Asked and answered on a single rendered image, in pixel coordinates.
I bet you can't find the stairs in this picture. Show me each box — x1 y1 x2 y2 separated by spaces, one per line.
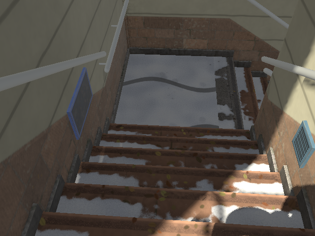
34 123 315 236
234 67 268 131

